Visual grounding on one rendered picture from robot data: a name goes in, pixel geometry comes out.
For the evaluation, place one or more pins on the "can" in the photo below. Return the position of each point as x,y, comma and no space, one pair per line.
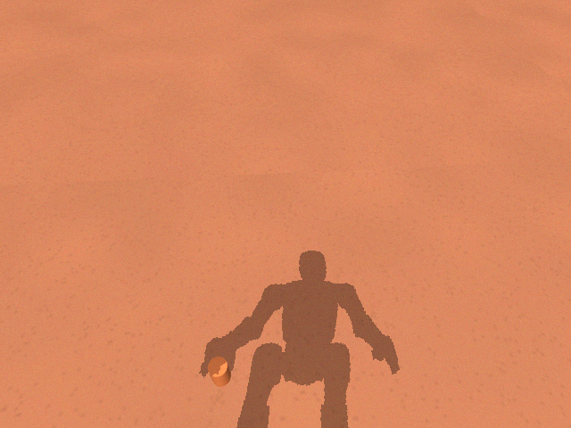
219,371

